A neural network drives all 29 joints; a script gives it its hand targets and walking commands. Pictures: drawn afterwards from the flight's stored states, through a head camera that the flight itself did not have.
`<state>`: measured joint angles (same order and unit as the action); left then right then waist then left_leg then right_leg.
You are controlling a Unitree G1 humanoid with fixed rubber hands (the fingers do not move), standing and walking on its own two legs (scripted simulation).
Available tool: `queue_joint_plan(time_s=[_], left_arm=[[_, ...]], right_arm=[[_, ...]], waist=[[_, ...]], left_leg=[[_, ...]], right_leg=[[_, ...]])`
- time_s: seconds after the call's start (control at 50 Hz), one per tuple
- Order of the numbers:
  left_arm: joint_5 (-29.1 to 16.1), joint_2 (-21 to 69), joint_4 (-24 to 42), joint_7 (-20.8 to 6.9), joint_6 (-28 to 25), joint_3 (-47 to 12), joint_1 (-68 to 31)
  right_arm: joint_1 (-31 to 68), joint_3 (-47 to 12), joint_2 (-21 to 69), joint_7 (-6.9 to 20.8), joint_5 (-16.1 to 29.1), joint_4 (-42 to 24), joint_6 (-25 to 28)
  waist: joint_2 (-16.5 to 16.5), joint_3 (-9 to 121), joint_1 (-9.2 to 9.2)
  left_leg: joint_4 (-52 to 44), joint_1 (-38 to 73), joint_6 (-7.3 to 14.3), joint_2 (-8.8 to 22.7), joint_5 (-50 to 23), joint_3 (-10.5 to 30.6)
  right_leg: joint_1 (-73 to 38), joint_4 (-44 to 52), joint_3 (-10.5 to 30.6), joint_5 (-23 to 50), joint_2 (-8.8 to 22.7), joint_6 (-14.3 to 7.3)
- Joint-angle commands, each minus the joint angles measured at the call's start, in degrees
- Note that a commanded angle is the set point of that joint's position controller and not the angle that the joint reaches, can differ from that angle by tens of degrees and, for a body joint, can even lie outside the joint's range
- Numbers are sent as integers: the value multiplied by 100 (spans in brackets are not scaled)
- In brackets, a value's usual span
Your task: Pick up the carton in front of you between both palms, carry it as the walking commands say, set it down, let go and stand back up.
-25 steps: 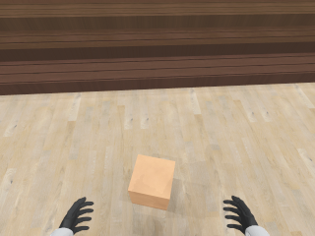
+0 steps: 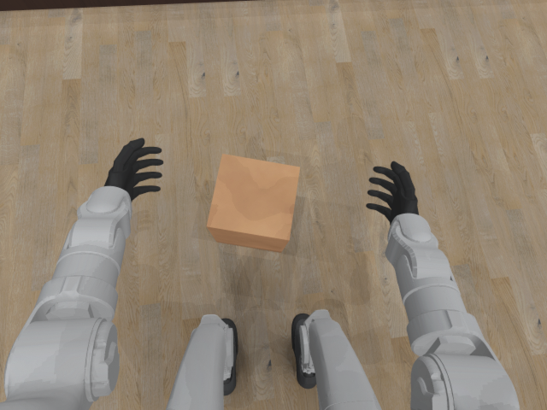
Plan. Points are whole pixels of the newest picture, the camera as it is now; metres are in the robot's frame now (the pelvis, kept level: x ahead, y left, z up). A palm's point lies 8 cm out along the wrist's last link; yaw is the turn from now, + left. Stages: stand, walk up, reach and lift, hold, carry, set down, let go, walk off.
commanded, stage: reach and lift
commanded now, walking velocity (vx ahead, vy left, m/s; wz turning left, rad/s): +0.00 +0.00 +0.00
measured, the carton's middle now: (254, 208) +0.52 +0.01 -0.56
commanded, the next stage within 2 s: none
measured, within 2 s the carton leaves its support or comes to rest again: neither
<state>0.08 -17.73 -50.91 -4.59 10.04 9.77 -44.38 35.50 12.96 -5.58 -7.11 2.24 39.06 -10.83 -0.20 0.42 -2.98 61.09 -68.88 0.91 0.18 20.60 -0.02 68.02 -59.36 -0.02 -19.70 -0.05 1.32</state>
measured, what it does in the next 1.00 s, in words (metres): lowers itself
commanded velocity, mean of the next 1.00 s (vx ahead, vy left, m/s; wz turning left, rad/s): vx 0.00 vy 0.00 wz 0.00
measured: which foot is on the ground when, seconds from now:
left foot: down 0.00-1.00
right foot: down 0.00-1.00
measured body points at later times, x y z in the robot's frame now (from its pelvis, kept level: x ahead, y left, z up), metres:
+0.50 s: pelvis +0.01 +0.01 -0.03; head +0.34 +0.03 +0.27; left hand +0.58 +0.20 -0.16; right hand +0.50 -0.19 -0.16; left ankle +0.06 +0.11 -0.65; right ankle +0.07 -0.13 -0.65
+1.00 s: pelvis -0.05 +0.00 -0.24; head +0.33 +0.02 +0.01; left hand +0.55 +0.19 -0.40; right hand +0.49 -0.19 -0.40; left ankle +0.06 +0.11 -0.65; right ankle +0.07 -0.13 -0.65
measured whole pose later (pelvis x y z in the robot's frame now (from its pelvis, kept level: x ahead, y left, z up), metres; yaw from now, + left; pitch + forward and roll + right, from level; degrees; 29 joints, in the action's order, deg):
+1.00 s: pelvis -0.05 +0.00 -0.24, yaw -3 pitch +45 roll -5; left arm -7.8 -31.7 -66.6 -0.9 8.2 0.6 -89.2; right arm 76.2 16.1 -9.7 -12.6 9.5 49.9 -8.9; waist 1.6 -12.1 -4.5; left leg 111.5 -126.2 0.4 -0.6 30.0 3.1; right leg 123.9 -108.6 -1.4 -29.6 -1.5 2.4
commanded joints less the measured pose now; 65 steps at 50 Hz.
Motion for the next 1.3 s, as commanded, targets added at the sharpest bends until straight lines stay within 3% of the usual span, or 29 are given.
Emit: queue_joint_plan(time_s=[0.0,0.1,0.22,0.28,0.38,0.48,0.62,0.78,0.92,1.06,1.16,1.28], left_arm=[[49,-871,268,-19,-33,200,-2019],[93,-1190,-82,-49,66,235,-3481],[260,-1424,-567,-110,118,280,-4737],[440,-1450,-649,-142,120,343,-5019],[748,-1132,-466,-147,41,521,-4898],[947,-715,-455,-100,-167,783,-4533],[885,-741,-713,116,-439,855,-4222],[-96,-1562,-538,321,-524,-66,-5214],[-811,-2045,-798,381,-307,-877,-6347],[-977,-2204,-1605,350,-238,-1129,-6981],[-1064,-2217,-1954,324,-357,-1312,-7222],[-1391,-2288,-1674,436,-511,-1647,-7721]], right_arm=[[1631,299,-458,-107,-54,-499,20],[2877,613,-550,-205,-103,-381,-94],[3851,994,-535,-241,-209,-172,-146],[3962,1181,-496,-220,-345,-214,-131],[3595,1456,-347,-72,-611,-420,58],[3394,1679,-121,54,-888,-363,365],[3410,1606,-95,15,-854,53,635],[4201,844,-586,-341,41,93,590],[5347,296,-1010,-567,743,314,314],[6171,313,-1171,-551,799,1143,279],[6501,374,-1314,-442,703,1628,445],[6942,145,-1583,-441,917,1569,646]], waist=[[-338,4068,-47],[-466,4572,-204],[-659,5122,-324],[-788,5602,-350],[-1036,6126,-371],[-942,5574,-279],[-575,5433,-109],[-619,6559,-158],[-982,6576,-214],[-836,5231,-252],[-724,4509,-277],[-759,5092,-234]], left_leg=[[-629,2173,-152,-262,-902,98],[-602,2110,-151,-293,-598,114],[-392,2152,-165,-354,-1027,171],[-237,2515,-177,-386,-1808,193],[102,3366,-195,-328,-3770,359],[497,2698,-176,-221,-4476,529],[1580,517,-184,-270,-3475,442],[3245,-792,-192,-309,-2406,148],[4149,-1066,-145,-161,-1056,20],[4658,-1910,-76,3,108,152],[5051,-2214,-59,79,95,284],[5563,-1728,-105,49,-715,278]], right_leg=[[-1259,544,-238,779,-314,195],[-905,503,-353,452,-335,198],[-458,316,-457,720,-388,201],[-309,234,-521,1196,-441,212],[322,172,-562,2146,-513,242],[1321,-150,-475,2411,-484,310],[2125,-1471,-433,2108,-476,397],[1714,-3158,-360,2075,-451,373],[2075,-4132,-519,928,-368,244],[2575,-4817,-551,-20,-239,212],[2766,-5292,-525,10,-214,203],[2482,-5777,-541,706,-242,167]])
